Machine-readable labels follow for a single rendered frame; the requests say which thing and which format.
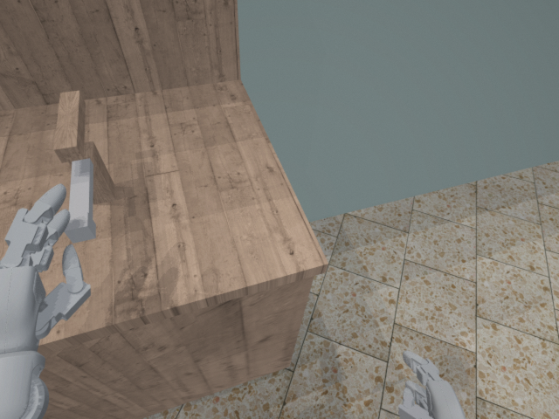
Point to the counter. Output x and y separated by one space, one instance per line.
203 259

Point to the robot left hand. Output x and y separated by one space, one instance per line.
30 239

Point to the robot right hand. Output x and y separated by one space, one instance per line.
438 401

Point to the left robot forearm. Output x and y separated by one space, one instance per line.
23 395

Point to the tap lever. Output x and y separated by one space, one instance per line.
81 226

